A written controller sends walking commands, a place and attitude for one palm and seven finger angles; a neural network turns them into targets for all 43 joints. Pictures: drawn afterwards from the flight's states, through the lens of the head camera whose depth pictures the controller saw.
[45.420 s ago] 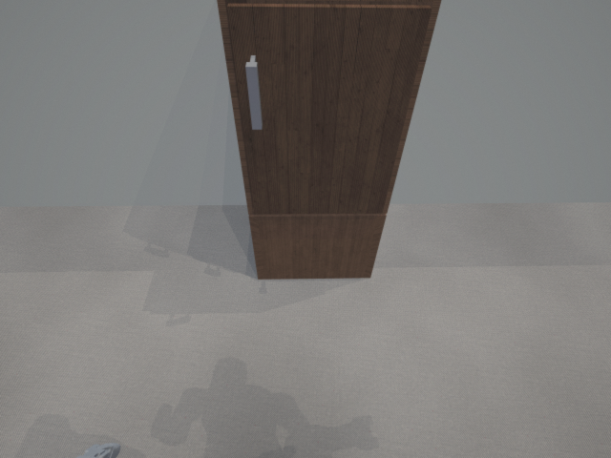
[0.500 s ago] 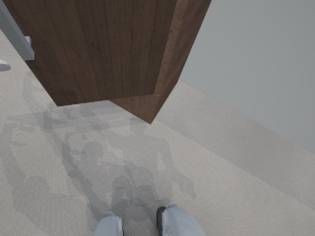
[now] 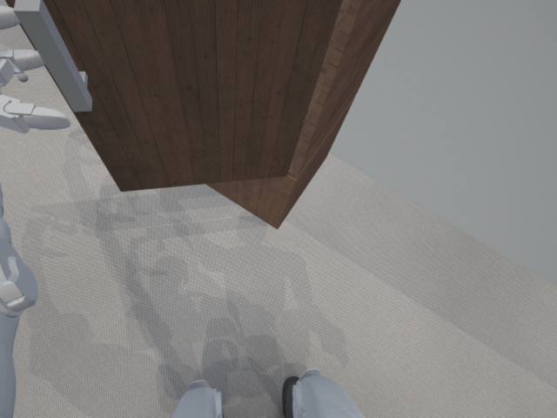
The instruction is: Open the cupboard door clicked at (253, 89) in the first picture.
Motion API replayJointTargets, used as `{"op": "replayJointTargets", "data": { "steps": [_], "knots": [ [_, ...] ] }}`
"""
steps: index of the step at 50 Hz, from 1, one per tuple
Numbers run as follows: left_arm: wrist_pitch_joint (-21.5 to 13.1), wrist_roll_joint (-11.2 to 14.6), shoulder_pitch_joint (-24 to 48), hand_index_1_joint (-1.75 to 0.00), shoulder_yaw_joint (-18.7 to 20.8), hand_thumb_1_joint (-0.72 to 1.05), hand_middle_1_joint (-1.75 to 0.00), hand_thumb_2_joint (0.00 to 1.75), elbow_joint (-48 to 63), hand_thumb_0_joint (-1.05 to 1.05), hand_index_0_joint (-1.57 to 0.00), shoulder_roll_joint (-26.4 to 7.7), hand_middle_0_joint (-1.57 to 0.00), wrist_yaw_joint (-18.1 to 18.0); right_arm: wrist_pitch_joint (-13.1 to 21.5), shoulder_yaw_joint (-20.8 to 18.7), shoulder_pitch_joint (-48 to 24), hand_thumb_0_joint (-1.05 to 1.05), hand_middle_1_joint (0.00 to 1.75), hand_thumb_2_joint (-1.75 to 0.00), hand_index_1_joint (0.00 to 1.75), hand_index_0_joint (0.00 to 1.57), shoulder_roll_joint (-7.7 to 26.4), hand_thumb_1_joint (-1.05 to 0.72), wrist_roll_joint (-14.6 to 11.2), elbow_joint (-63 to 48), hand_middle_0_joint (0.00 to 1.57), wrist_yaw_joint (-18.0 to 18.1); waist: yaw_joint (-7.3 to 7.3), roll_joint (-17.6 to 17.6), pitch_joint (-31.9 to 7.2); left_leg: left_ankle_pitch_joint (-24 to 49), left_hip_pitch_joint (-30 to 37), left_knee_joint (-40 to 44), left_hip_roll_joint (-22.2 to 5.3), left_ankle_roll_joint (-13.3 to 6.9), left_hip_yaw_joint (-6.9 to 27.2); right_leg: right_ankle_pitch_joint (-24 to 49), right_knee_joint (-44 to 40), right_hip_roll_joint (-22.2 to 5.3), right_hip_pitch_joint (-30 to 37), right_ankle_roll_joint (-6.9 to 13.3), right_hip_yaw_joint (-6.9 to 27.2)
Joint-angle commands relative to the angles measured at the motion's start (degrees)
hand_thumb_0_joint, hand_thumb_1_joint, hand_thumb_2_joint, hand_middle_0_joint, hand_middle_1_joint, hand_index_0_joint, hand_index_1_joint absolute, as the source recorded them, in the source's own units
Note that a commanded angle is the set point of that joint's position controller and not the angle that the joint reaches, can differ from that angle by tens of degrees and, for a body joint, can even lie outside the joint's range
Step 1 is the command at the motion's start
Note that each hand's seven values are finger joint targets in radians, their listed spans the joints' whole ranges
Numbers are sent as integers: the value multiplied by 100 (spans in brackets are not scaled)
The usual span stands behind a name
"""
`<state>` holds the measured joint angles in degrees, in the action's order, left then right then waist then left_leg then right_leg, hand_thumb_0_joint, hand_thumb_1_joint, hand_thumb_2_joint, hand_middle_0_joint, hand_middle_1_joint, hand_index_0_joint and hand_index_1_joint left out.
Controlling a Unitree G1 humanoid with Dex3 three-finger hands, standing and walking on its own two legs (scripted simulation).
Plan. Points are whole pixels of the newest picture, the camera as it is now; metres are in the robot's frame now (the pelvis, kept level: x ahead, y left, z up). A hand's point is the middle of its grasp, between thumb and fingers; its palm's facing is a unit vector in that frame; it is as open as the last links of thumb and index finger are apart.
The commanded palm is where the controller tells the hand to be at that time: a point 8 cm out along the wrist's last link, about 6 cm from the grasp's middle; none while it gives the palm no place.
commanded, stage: slide the fingers in behind the handle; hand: left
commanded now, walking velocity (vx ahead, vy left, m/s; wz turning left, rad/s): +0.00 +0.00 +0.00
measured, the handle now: (61, 50) +0.58 +0.24 +0.10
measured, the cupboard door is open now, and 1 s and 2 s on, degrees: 42 42 42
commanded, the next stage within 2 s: close the thumb around the handle in 0.92 s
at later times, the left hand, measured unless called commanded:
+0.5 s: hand (79, 73) +0.53 +0.22 +0.11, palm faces +0.11 -0.99 +0.00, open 14.0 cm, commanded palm +0.51 +0.26 +0.10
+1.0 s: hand (75, 79) +0.52 +0.22 +0.11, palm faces +0.10 -0.99 +0.00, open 14.1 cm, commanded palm +0.50 +0.25 +0.10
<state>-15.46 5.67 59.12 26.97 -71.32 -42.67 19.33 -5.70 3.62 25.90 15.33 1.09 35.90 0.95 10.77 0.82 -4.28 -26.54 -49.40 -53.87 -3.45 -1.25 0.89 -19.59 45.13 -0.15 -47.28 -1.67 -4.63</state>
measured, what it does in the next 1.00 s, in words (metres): stands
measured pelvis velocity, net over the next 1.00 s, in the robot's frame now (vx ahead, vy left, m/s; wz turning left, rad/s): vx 0.00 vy -0.01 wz -0.01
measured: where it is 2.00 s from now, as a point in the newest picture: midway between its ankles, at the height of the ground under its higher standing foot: outside the picture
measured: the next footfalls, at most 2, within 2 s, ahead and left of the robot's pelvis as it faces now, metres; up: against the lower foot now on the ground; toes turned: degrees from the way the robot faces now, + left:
none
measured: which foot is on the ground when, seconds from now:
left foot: down 0.00-1.00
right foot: down 0.00-1.00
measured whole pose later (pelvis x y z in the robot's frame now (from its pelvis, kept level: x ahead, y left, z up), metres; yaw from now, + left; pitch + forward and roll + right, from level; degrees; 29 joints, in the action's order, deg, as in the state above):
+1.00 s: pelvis +0.00 -0.01 +0.00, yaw -1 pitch +20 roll -3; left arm -18.4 4.9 55.4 26.4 -68.9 -35.4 13.7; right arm -4.5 2.0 24.5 16.1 0.8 35.6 0.5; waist 10.6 1.3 -4.7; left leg -25.7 -46.1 -51.9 -3.7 -0.7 -0.7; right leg -19.5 45.5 0.1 -45.8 -1.1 -2.9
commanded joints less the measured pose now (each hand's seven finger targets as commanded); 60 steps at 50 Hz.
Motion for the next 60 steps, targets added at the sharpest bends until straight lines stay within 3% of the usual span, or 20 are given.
{"op": "replayJointTargets", "data": {
  "steps": [1,4,6,8,12,15,17,20,21,23,26,35,37,39,42,44,47,51,58,60],
  "knots": [
    [-404,-17,2777,-120,-368,-50,-120,30,1326,0,-30,-692,-30,95,90,-457,1208,0,30,-90,30,20,1158,-90,52,-72,20,84,321,1470,-2673,3428,2900,514,13,154,430,1550,-183,396,335,285,6],
    [-458,13,2815,-120,-384,-50,-120,30,1395,0,-30,-622,-30,64,111,-460,1187,0,30,-90,30,20,1162,-90,57,-56,20,80,298,1439,-2624,3480,2865,516,22,152,453,1600,-168,390,394,309,9],
    [-493,0,2796,-120,-555,-50,-120,30,1573,0,-30,-362,-30,52,126,-489,1146,0,30,-90,30,20,1116,-90,59,-42,20,56,257,1681,-2852,3722,3125,482,12,201,448,1645,-158,384,345,303,12],
    [-479,33,2854,-120,-724,-50,-120,30,1533,0,-30,-68,-30,16,140,-498,1118,0,30,-90,30,20,1094,-90,62,-2,20,39,313,1544,-2694,3677,3135,499,4,218,497,1548,-177,393,258,299,-27],
    [-422,124,2739,-120,-230,-50,-120,30,1263,0,-30,-384,-30,-257,170,-473,1087,0,30,-90,30,20,1090,-90,57,-46,20,41,196,1241,-2678,3427,2691,509,62,150,402,1729,-123,366,587,283,14],
    [-455,-220,2687,-120,125,-50,-120,30,1156,0,-30,-1087,-30,-586,168,-419,1067,0,30,-90,30,20,1094,-90,71,-186,20,20,109,1036,-2568,3005,2092,525,128,56,299,1837,-34,325,937,266,99],
    [-592,-385,2624,-120,110,-50,-120,30,1435,0,-30,-1140,-30,-695,184,-439,1060,0,30,-90,30,20,1056,-90,82,-272,20,-30,26,1172,-2851,3140,2159,494,140,51,234,2058,8,315,1157,261,139],
    [-711,-278,2429,-120,190,-50,-120,30,1593,0,-30,-1125,-30,-598,162,-479,1052,0,30,-90,30,20,1062,-90,48,-355,20,-47,11,1050,-3245,3337,2260,468,128,37,171,2411,13,339,1504,252,199],
    [-667,-191,2246,-120,135,-50,-120,30,1374,0,-30,-956,-30,-517,152,-479,1010,0,30,-90,30,20,1050,-90,16,-367,20,-41,26,931,-3050,3120,2086,481,149,13,95,2400,-46,345,1557,244,219],
    [-568,-73,2197,-120,262,-50,-120,30,1152,0,-30,-1113,-30,-404,133,-470,992,0,30,-90,30,20,1093,-90,-24,-376,20,4,52,539,-2746,2640,1635,567,167,-46,24,2329,-128,346,1781,212,266],
    [-595,-126,2212,-120,288,-50,-120,30,1336,0,-30,-1258,-30,-361,139,-467,1000,0,30,-90,30,20,1080,-90,-25,-382,20,49,-4,782,-2838,2631,1668,606,182,-50,2,2364,-123,318,1834,223,290],
    [-648,-6,2078,-120,258,-50,-120,30,1530,0,-30,-1073,-30,-307,132,-516,1015,0,30,-90,30,20,1081,-90,-33,-311,20,66,-50,1016,-2872,2770,2027,642,169,-26,20,2250,-169,324,1597,232,259],
    [-633,9,2077,-120,197,-50,-120,30,1440,0,-30,-984,-30,-337,140,-525,1022,0,30,-90,30,20,1088,-90,-32,-271,20,68,9,802,-2663,2748,1976,660,158,-33,43,2206,-212,329,1550,220,245],
    [-645,1,2183,-120,7,-50,-120,30,1485,0,-30,-776,-30,-348,146,-507,1003,0,30,-90,30,20,1080,-90,-26,-288,20,75,62,979,-2603,2724,2044,674,170,-28,51,2112,-210,325,1407,242,238],
    [-674,-38,2166,-120,94,-50,-120,30,1451,0,-30,-893,-30,-408,165,-525,987,0,30,-90,30,20,1096,-90,-17,-258,20,71,17,912,-2664,2698,2129,687,148,-1,97,1988,-206,320,1367,229,219],
    [-751,-35,2245,-120,-39,-50,-120,30,1697,0,-30,-693,-30,-422,184,-530,980,0,30,-90,30,20,1079,-90,-4,-281,20,54,-4,1213,-2821,2985,2424,663,136,35,133,2010,-148,323,1235,269,185],
    [-741,-25,2222,-120,31,-50,-120,30,1545,0,-30,-721,-30,-487,190,-538,975,0,30,-90,30,20,1098,-90,7,-230,20,36,20,969,-2777,2949,2366,647,124,39,146,2004,-173,330,1245,239,185],
    [-749,-55,2305,-120,-65,-50,-120,30,1473,0,-30,-614,-30,-508,194,-526,961,0,30,-90,30,20,1094,-90,3,-197,20,34,44,1055,-2716,2997,2437,642,115,63,190,1908,-145,327,1073,255,155],
    [-731,-78,2431,-124,-41,-11,-124,47,1374,0,-33,-672,-33,-516,221,-515,973,0,30,-90,30,20,1095,-90,18,-184,20,49,75,887,-2696,2921,2303,640,121,58,219,1906,-129,318,1130,245,155],
    [-745,-64,2406,-125,-67,0,-125,52,1402,0,-34,-596,-34,-511,223,-515,981,0,30,-90,30,20,1081,-90,24,-177,20,42,53,1078,-2803,3112,2431,600,109,85,221,1946,-94,316,1041,253,149]
  ]
}}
